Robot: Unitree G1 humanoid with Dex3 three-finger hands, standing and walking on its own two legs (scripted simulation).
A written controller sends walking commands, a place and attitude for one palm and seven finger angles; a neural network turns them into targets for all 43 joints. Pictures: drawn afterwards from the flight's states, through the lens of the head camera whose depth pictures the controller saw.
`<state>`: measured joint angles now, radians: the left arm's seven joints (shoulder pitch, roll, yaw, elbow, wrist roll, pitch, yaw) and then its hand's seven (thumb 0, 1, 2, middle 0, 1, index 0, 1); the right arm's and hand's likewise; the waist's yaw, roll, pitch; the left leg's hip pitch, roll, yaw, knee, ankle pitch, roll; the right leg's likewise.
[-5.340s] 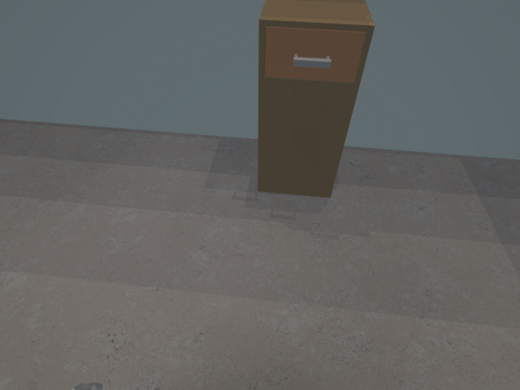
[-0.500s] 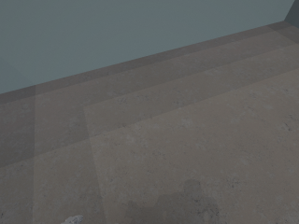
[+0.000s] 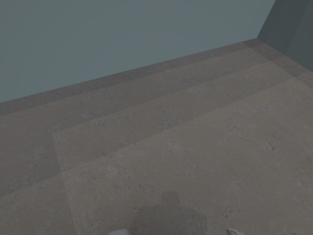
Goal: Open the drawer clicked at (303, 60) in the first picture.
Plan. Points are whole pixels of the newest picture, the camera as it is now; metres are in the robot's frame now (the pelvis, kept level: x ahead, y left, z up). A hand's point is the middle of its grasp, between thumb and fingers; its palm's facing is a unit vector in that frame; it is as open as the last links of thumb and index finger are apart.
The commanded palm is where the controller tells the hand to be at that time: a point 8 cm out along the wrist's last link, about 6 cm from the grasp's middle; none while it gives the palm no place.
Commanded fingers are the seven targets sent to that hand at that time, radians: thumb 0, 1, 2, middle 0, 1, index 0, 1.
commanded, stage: turn to face it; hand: left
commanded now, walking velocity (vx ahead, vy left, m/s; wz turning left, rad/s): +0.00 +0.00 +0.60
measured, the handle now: out of the picture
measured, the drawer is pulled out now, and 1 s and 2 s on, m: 0.00 0.00 0.00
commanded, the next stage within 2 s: none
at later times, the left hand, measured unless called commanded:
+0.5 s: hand out of the picture +0.11 +0.18 -0.13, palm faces +0.28 -0.92 -0.26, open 7.4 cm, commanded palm none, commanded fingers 0.00 0.90 0.90 -0.20 -0.30 -0.20 -0.30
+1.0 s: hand out of the picture -0.06 +0.22 -0.16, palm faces +0.60 -0.76 -0.26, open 7.4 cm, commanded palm none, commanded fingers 0.00 0.90 0.90 -0.20 -0.30 -0.20 -0.30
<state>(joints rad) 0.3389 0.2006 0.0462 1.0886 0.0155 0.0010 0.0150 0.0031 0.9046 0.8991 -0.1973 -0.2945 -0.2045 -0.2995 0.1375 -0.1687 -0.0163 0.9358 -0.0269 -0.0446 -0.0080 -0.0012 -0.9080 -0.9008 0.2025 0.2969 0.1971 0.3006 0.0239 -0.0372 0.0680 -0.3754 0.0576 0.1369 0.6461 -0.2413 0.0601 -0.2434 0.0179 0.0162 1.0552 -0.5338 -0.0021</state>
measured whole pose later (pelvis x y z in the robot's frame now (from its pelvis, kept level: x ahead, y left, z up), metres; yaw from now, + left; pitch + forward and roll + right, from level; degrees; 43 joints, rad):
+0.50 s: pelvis +0.05 -0.03 +0.01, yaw +17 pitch +0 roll +1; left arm 0.15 0.16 0.04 0.90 0.02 0.01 0.03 0.00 0.90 0.90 -0.20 -0.29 -0.21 -0.30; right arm 0.28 -0.22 -0.10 0.97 -0.03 0.07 0.01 0.00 -0.91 -0.90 0.20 0.30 0.20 0.30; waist -0.05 0.05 0.04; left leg -0.51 -0.03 0.00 1.00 -0.41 -0.03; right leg -0.24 -0.04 -0.11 0.52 -0.29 -0.03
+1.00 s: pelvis +0.03 +0.01 +0.01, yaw +35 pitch +0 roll -1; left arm 0.22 0.29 0.08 0.93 0.02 0.07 0.01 0.01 0.91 0.90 -0.19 -0.29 -0.20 -0.30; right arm 0.10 -0.24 -0.05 0.87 -0.02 0.02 0.01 0.00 -0.91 -0.90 0.20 0.30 0.20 0.30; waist 0.03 -0.03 0.09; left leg -0.27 0.01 0.04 0.55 -0.28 0.04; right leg -0.48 -0.11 -0.06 1.11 -0.45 0.10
